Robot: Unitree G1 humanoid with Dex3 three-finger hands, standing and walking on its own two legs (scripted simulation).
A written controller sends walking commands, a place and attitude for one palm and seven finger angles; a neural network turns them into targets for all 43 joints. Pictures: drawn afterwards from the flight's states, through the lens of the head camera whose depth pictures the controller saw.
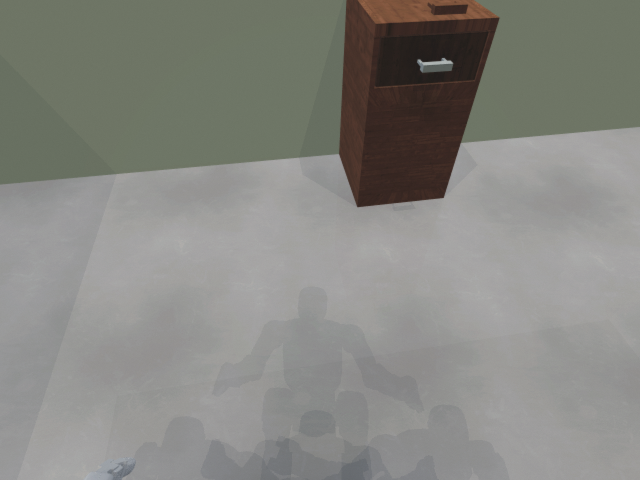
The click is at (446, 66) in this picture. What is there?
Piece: drawer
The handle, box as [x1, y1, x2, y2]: [417, 58, 452, 72]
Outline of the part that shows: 452,66 451,61 447,61 444,58 442,58 440,61 422,62 419,59 417,60 417,62 420,65 420,70 422,72 451,70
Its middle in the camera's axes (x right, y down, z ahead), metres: +0.40 -0.62 +1.37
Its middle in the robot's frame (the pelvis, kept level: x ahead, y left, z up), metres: +1.45 -0.34 -0.09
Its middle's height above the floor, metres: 0.68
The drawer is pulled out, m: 0.00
